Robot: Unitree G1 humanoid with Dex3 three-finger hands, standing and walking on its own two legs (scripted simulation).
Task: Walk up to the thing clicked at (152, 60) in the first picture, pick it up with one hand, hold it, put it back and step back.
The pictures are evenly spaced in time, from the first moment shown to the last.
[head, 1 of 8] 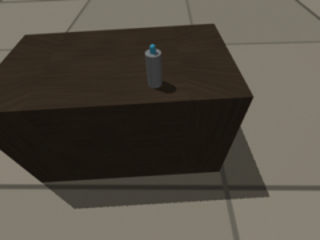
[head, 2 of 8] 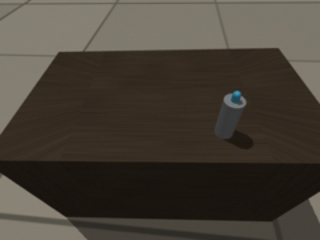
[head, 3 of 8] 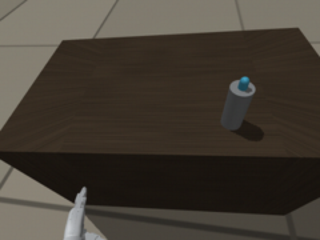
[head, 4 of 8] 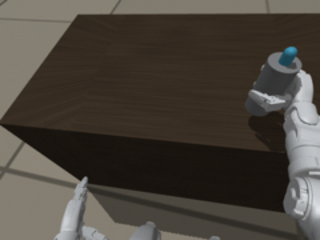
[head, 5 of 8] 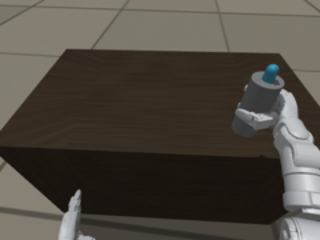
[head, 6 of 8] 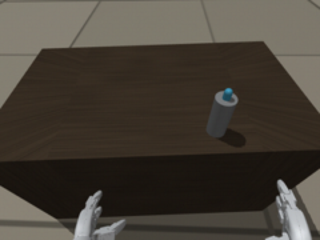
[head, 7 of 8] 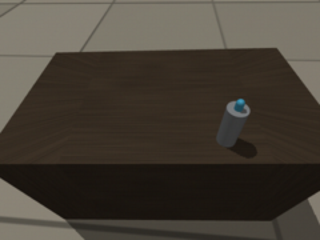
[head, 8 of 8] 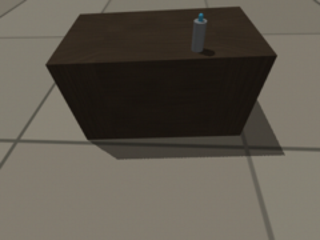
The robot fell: no
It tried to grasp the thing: yes
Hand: right
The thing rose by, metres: 0.22
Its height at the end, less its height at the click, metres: +0.00
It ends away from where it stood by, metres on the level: 0.03
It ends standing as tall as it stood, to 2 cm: yes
